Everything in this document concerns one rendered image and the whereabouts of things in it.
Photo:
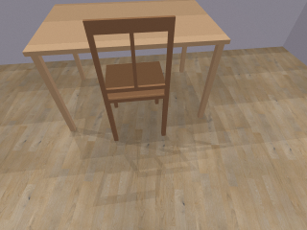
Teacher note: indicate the chair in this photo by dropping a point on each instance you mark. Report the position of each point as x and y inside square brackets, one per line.
[135, 81]

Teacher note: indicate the table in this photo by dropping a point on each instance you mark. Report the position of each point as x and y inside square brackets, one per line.
[62, 33]

